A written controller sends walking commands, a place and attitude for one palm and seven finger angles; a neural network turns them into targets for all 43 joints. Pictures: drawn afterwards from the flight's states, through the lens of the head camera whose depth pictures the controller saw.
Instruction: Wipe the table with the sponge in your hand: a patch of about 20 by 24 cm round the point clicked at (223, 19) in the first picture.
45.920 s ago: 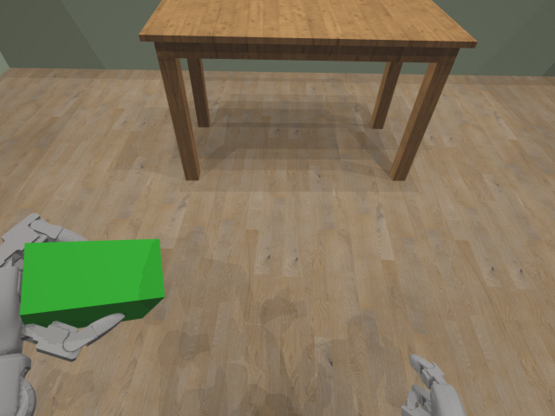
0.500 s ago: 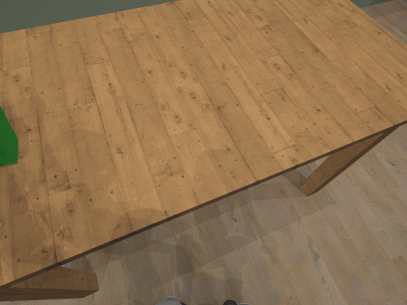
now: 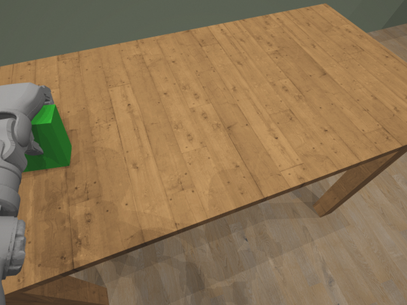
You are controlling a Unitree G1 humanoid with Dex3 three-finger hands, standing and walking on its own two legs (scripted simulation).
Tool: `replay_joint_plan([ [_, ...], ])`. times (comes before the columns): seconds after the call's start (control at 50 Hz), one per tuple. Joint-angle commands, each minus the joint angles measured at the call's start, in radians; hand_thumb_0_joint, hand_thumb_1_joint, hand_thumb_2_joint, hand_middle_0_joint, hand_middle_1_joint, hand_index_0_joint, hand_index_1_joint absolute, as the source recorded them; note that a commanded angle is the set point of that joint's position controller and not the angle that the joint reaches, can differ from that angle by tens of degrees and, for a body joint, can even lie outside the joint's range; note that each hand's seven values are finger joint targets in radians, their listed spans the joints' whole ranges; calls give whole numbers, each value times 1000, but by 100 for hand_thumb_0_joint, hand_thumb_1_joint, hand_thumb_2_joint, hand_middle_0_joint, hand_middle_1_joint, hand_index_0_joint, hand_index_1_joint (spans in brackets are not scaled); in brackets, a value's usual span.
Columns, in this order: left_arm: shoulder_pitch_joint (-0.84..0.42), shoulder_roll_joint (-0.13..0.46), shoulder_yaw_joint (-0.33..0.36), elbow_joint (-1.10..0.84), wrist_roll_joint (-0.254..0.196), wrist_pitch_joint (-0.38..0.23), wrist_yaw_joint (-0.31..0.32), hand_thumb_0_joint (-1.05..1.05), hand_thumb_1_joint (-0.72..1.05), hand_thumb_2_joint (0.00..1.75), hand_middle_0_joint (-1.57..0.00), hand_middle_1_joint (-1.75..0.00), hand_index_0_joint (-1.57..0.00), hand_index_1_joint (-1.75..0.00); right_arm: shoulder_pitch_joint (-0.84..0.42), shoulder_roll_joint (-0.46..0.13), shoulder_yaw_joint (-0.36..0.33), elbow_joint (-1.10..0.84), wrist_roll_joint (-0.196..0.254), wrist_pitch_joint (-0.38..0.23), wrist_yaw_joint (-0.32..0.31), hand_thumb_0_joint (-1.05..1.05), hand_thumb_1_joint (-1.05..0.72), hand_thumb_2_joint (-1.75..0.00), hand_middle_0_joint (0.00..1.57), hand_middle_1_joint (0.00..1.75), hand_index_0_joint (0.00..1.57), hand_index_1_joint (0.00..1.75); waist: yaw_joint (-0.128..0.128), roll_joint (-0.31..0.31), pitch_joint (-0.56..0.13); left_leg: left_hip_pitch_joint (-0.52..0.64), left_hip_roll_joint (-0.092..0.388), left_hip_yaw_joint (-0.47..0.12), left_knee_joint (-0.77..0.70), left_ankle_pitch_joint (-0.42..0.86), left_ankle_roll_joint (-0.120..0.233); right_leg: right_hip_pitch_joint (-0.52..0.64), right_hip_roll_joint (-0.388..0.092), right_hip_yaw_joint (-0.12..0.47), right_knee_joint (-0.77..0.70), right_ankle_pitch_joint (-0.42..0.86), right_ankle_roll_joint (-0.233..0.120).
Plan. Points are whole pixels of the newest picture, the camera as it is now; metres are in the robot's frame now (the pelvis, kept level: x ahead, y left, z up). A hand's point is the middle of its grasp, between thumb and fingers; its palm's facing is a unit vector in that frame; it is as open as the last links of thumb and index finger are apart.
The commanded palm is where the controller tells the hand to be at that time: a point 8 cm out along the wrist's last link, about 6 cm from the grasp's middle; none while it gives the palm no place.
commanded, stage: slide across to the middle lane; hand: left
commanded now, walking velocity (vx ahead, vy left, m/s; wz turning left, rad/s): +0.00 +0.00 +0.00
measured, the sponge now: (34, 146) +0.40 +0.38 +0.04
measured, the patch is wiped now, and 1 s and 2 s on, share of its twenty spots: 0.05 0.25 0.45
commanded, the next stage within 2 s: wipe back along the middle lane in 0.24 s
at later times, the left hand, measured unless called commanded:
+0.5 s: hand (52, 123) +0.42 +0.33 +0.09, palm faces -0.16 +0.03 -0.99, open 10.3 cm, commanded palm +0.41 +0.31 +0.13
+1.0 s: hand (52, 139) +0.39 +0.32 +0.09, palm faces -0.04 -0.01 -1.00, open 10.3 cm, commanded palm +0.35 +0.30 +0.12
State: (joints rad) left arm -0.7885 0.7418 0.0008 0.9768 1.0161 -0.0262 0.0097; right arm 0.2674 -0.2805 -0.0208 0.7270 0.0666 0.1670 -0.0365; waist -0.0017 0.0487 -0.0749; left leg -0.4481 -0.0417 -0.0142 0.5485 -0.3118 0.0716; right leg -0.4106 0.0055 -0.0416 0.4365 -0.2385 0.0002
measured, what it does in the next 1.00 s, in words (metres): stands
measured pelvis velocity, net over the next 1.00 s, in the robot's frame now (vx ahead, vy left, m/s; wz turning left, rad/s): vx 0.01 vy -0.01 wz -0.01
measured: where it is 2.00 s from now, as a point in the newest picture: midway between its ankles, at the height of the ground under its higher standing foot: outside the picture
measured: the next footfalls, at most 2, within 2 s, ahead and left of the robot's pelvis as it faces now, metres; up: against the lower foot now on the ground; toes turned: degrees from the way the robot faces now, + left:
none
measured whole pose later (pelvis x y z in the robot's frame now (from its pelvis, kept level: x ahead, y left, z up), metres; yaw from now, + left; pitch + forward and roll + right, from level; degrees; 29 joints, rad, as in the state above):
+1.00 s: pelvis +0.01 -0.01 +0.00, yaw -1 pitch +9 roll -2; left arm -0.54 0.58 -0.01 0.70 0.97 0.17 0.09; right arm 0.20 -0.29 -0.02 0.68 0.09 0.17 0.01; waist 0.02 0.06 -0.10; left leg -0.35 -0.03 0.00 0.51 -0.31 0.06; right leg -0.34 0.01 -0.03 0.43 -0.25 0.00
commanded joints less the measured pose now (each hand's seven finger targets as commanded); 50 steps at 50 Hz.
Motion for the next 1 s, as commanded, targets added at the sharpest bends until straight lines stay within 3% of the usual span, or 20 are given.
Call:
replay_joint_plan([
  [0.0,-374,145,13,-163,-14,-10,24,0,10,130,-120,-160,-120,-160,94,-176,-54,-50,-6,-17,-13,0,-90,-90,20,30,20,30,-57,48,-321,323,62,-76,-21,623,-76,27,48,5,1,267,-75],
  [0.06,-375,173,43,-161,-14,2,32,0,10,130,-120,-160,-120,-160,83,-178,-49,-55,-5,-21,-16,0,-90,-90,20,30,20,30,-45,38,-321,294,55,-67,-36,585,-71,60,44,12,-7,275,-81],
  [0.14,-404,105,-16,-145,-12,24,42,0,10,130,-120,-160,-120,-160,82,-172,-50,-45,-3,-27,-14,0,-90,-90,20,30,20,30,-68,21,-302,284,49,-59,-36,515,-64,49,43,8,-8,259,-74],
  [0.18,-411,137,11,-156,-6,24,44,0,10,130,-120,-160,-120,-160,90,-175,-51,-42,-6,-32,-17,0,-90,-90,20,30,20,30,-59,44,-336,304,49,-59,-29,573,-66,64,43,12,1,289,-79],
  [0.24,-392,136,11,-126,-8,32,48,0,10,130,-120,-160,-120,-160,87,-175,-49,-41,-6,-30,-18,0,-90,-90,20,30,20,30,-61,22,-322,267,40,-44,-32,513,-56,87,42,13,-5,294,-76],
  [0.26,-391,176,46,-124,-12,30,46,0,10,130,-120,-160,-120,-160,83,-178,-44,-43,-4,-31,-22,0,-90,-90,20,30,20,30,-51,14,-331,251,39,-42,-39,514,-51,111,39,21,-6,315,-80],
  [0.28,-412,167,27,-122,-7,31,48,0,10,130,-120,-160,-120,-160,87,-177,-46,-39,-3,-31,-22,0,-90,-90,20,30,20,30,-66,3,-338,247,35,-37,-34,498,-45,117,38,22,0,323,-74],
  [0.32,-389,163,27,-109,-7,38,50,0,10,130,-120,-160,-120,-160,86,-177,-46,-42,-2,-32,-20,0,-90,-90,20,30,20,30,-64,-1,-321,228,31,-27,-36,468,-35,130,36,24,-8,331,-71],
  [0.36,-352,209,72,-106,0,33,47,0,10,130,-120,-160,-120,-160,86,-181,-45,-44,-2,-33,-21,0,-90,-90,20,30,20,30,-43,-1,-340,217,31,-26,-40,492,-31,163,35,32,-6,369,-77],
  [0.42,-270,160,39,-89,-8,36,39,0,10,130,-120,-160,-120,-160,79,-179,-47,-52,1,-26,-16,0,-90,-90,20,30,20,30,-46,-29,-319,189,24,-8,-34,461,-19,191,32,35,-8,404,-67],
  [0.46,-238,201,84,-102,-16,28,34,0,10,130,-120,-160,-120,-160,72,-185,-46,-60,4,-24,-15,0,-90,-90,20,30,20,30,-29,-40,-326,169,23,-4,-43,457,-13,230,28,48,-10,439,-70],
  [0.56,-113,165,81,-154,-26,27,35,0,10,130,-120,-160,-120,-160,43,-180,-50,-77,9,-20,-1,0,-90,-90,20,30,20,30,-7,-14,-316,178,21,2,-43,496,-10,248,27,49,-4,482,-70],
  [0.64,-46,119,54,-181,-32,54,46,0,10,130,-120,-160,-120,-160,23,-179,-54,-87,14,-19,9,0,-90,-90,20,30,20,30,-6,-38,-276,169,19,6,-49,452,-10,234,30,41,-8,439,-65],
  [0.66,-34,141,81,-203,-36,56,47,0,10,130,-120,-160,-120,-160,9,-180,-53,-91,14,-20,10,0,-90,-90,20,30,20,30,5,-27,-285,179,22,2,-52,481,-9,243,28,48,-7,456,-70],
  [0.74,32,63,23,-230,-42,99,53,0,10,130,-120,-160,-120,-160,-20,-174,-51,-109,20,-21,19,0,-90,-90,20,30,20,30,1,-42,-249,179,21,2,-55,462,-13,226,30,34,-7,421,-65],
  [0.76,40,92,58,-238,-47,106,54,0,10,130,-120,-160,-120,-160,-29,-178,-50,-106,20,-23,20,0,-90,-90,20,30,20,30,9,-48,-250,187,26,-4,-61,481,-12,226,29,37,-9,425,-69],
  [0.82,62,61,22,-246,-38,141,51,0,10,130,-120,-160,-120,-160,-43,-177,-44,-115,23,-22,24,0,-90,-90,20,30,20,30,7,-51,-227,187,24,-9,-64,460,-21,208,31,24,-6,383,-67],
  [0.86,80,48,20,-306,-41,155,46,0,10,130,-120,-160,-120,-160,-67,-172,-41,-133,23,-26,27,0,-90,-90,20,30,20,30,18,-10,-249,217,29,-22,-65,508,-26,203,31,26,-3,372,-73],
  [0.94,121,-40,-44,-336,-42,195,43,0,10,130,-120,-160,-120,-160,-79,-162,-40,-146,20,-28,34,0,-90,-90,20,30,20,30,10,-31,-228,249,38,-36,-57,525,-44,163,37,9,0,327,-69],
  [0.98,188,-29,-18,-350,-56,206,41,0,10,130,-120,-160,-120,-160,-89,-160,-34,-161,21,-31,34,0,-90,-90,20,30,20,30,24,-47,-238,244,38,-39,-56,555,-45,191,35,8,8,344,-69],
])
